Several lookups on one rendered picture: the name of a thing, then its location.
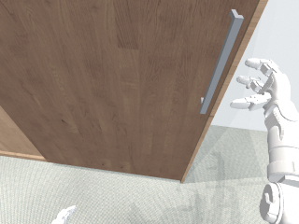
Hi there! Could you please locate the right robot hand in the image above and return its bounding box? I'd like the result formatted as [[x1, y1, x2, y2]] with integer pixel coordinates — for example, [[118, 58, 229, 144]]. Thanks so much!
[[230, 58, 291, 111]]

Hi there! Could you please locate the wardrobe door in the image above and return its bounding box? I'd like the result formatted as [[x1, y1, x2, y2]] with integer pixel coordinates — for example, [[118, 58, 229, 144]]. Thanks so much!
[[0, 106, 43, 157], [0, 0, 258, 181]]

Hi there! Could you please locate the robot right forearm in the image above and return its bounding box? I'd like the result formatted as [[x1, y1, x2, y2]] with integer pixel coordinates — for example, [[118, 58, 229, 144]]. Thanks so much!
[[263, 99, 299, 188]]

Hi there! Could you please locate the left robot hand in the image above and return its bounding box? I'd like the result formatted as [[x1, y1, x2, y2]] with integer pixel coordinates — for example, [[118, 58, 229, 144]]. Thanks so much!
[[50, 205, 77, 224]]

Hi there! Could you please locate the handle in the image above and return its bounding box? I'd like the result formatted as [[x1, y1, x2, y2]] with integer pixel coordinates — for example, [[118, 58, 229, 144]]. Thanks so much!
[[199, 9, 244, 114]]

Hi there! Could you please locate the robot right upper arm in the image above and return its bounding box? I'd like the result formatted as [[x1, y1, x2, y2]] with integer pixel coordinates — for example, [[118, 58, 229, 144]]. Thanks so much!
[[259, 182, 299, 224]]

